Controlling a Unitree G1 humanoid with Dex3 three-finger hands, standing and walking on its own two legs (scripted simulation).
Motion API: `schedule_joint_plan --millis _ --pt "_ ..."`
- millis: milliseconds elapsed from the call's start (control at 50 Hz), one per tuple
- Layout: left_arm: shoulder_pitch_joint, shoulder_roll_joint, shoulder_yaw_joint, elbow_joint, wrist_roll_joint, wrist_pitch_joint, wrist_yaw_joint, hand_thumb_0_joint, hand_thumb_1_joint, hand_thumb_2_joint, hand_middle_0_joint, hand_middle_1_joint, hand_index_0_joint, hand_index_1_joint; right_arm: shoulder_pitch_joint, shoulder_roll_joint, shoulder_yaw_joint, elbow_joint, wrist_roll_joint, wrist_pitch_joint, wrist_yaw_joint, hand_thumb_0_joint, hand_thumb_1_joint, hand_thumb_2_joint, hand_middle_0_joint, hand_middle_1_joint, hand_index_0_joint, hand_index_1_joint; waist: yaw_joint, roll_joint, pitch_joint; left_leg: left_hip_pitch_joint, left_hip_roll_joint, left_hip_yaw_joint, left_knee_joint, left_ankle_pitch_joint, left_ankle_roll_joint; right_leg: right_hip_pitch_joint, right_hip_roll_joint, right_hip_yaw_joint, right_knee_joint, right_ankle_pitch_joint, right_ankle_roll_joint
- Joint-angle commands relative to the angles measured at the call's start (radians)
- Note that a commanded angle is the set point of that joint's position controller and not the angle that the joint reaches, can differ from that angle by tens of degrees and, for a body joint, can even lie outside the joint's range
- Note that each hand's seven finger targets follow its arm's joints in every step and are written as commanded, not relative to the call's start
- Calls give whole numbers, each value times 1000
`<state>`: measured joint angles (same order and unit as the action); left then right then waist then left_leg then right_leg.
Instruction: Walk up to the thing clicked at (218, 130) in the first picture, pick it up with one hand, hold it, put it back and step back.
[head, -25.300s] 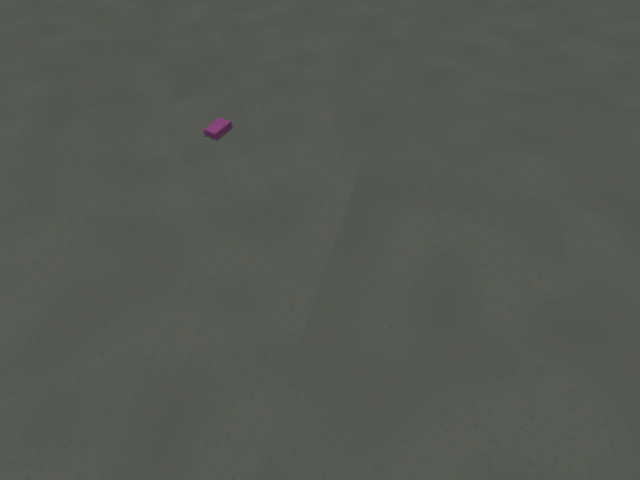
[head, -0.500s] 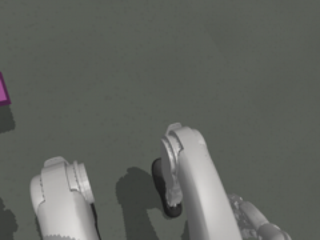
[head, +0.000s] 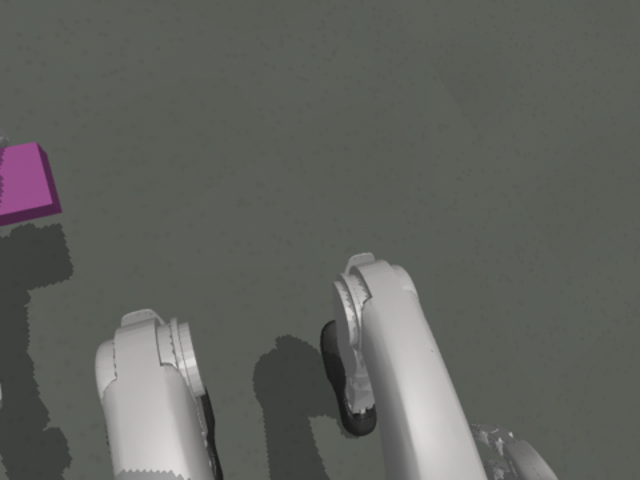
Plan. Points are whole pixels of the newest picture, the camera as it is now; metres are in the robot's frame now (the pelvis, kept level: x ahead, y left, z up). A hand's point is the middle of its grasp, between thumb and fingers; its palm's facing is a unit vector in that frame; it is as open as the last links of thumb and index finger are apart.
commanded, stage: lift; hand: left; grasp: from above
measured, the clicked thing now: out of the picture +0.49 +0.32 -0.18
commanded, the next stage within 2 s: hold in 1.44 s
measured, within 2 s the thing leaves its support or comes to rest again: neither
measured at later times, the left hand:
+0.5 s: hand out of the picture +0.41 +0.32 +0.03, palm faces -0.43 -0.11 -0.90, open 10.7 cm
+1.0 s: hand out of the picture +0.34 +0.26 +0.22, palm faces -0.43 -0.14 -0.89, open 10.7 cm
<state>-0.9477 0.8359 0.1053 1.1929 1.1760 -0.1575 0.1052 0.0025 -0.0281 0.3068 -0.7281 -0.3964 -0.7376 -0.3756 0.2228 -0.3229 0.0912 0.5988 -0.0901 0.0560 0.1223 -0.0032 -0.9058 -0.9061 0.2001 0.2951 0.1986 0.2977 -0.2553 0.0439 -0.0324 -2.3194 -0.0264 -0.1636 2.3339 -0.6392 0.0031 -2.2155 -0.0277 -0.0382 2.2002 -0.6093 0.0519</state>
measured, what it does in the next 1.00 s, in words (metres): rises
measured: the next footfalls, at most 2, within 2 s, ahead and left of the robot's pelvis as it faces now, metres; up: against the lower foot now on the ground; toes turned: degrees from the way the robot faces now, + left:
none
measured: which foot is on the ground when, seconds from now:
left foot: down 0.00-1.00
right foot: down 0.00-1.00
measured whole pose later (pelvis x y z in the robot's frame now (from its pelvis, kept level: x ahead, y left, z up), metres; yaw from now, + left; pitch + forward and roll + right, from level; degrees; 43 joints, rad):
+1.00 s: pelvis +0.03 -0.02 +0.29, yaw +7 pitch +18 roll -2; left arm -0.32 0.47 -0.12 0.69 0.97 0.00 0.06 0.00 -0.01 0.30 -0.72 -0.38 -0.72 -0.36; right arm 0.21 -0.24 -0.03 0.69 0.04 0.02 -0.06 0.00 -0.90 -0.90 0.20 0.30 0.20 0.30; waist -0.07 0.05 -0.14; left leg -1.14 0.05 -0.04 1.33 -0.51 -0.03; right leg -1.13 -0.03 -0.01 1.28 -0.47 0.04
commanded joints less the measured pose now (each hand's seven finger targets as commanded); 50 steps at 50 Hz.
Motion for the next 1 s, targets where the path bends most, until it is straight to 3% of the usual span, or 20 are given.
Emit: schedule_joint_plan --millis 0,160,180,260,300,400,440,660,680,740,780,800,820,920,940,980 --pt "-300 285 52 -283 -52 -4 5 0 734 689 -1107 -526 -1099 -535 183 -259 -125 -24 10 11 -28 0 -897 -904 200 300 200 300 26 344 -771 643 -9 103 -314 150 13 332 24 -90 -229 137 -107" --pt "-168 217 43 -407 -109 -16 -43 0 777 714 -1124 -534 -1119 -541 159 -226 -164 -30 39 25 -49 0 -893 -901 200 300 200 300 68 294 -786 744 -2 56 -462 79 15 378 21 -75 -297 108 -96" --pt "-174 206 34 -447 -120 -18 -47 0 784 706 -1113 -543 -1116 -543 152 -215 -166 -34 44 26 -52 0 -891 -900 200 300 200 300 72 297 -826 770 9 52 -487 69 19 403 23 -73 -300 119 -88" --pt "-107 161 16 -498 -150 -12 -62 0 788 734 -1115 -556 -1114 -559 132 -203 -176 -32 55 28 -63 0 -891 -899 200 300 200 300 79 261 -789 816 12 44 -546 69 20 458 24 -66 -359 123 -84" --pt "-83 158 20 -539 -161 -7 -66 0 785 736 -1110 -558 -1108 -561 119 -190 -177 -39 60 27 -71 0 -890 -899 200 300 200 300 89 249 -827 862 16 55 -572 99 21 514 25 -59 -387 150 -79" --pt "-9 106 -1 -627 -195 25 -71 0 795 736 -1123 -524 -1116 -533 85 -167 -181 -47 73 26 -90 0 -885 -896 200 300 200 300 103 214 -805 946 26 68 -662 127 24 632 27 -52 -486 174 -72" --pt "22 117 11 -665 -194 41 -69 0 784 692 -1089 -528 -1097 -522 75 -165 -184 -51 80 26 -100 0 -883 -894 200 300 200 300 124 232 -811 1008 33 55 -724 125 18 672 29 -53 -517 172 -70" --pt "285 -17 -45 -727 -237 131 -64 0 731 674 -1082 -487 -1076 -495 -2 -101 -169 -47 108 6 -147 0 -884 -894 200 300 200 300 159 89 -648 1158 37 109 -959 80 21 997 37 -18 -820 129 -61" --pt "291 -44 -64 -744 -241 135 -63 0 731 670 -1085 -483 -1078 -491 3 -95 -169 -48 110 1 -151 0 -885 -895 200 300 200 300 151 82 -640 1175 36 116 -975 95 21 1027 38 -14 -847 140 -61" --pt "313 -45 -64 -733 -237 144 -49 0 713 658 -1066 -509 -1065 -511 -5 -83 -163 -46 119 -14 -164 0 -888 -896 200 300 200 300 161 50 -567 1205 33 127 -1044 78 24 1110 39 1 -929 116 -60" --pt "337 -73 -80 -715 -234 143 -40 0 718 644 -1061 -513 -1066 -510 -11 -75 -160 -40 123 -27 -173 0 -889 -896 200 300 200 300 161 32 -525 1240 33 124 -1092 66 22 1154 38 12 -982 102 -59" --pt "331 -106 -107 -724 -228 141 -36 0 736 626 -1061 -520 -1073 -508 4 -74 -160 -39 124 -36 -178 0 -887 -896 200 300 200 300 153 36 -510 1264 33 124 -1117 66 21 1174 39 15 -1006 105 -60" --pt "338 -97 -96 -713 -226 143 -29 0 726 630 -1060 -513 -1069 -506 0 -72 -161 -31 125 -42 -182 0 -888 -896 200 300 200 300 166 27 -511 1294 32 127 -1135 80 20 1208 39 18 -1031 113 -60" --pt "317 -137 -128 -675 -209 150 9 0 707 620 -1019 -568 -1043 -545 14 -66 -165 -4 125 -71 -196 0 -890 -897 200 300 200 300 164 38 -477 1420 31 129 -1234 137 11 1313 42 32 -1139 155 -59" --pt "323 -119 -112 -660 -204 150 20 0 702 622 -1022 -554 -1042 -535 16 -67 -166 1 126 -75 -197 0 -890 -897 200 300 200 300 173 27 -459 1425 27 134 -1251 134 12 1339 42 38 -1165 144 -59" --pt "321 -151 -138 -633 -200 153 34 0 693 639 -1036 -538 -1044 -531 9 -58 -164 5 128 -84 -198 0 -891 -898 200 300 200 300 172 18 -434 1451 21 147 -1281 141 13 1381 43 52 -1216 130 -59"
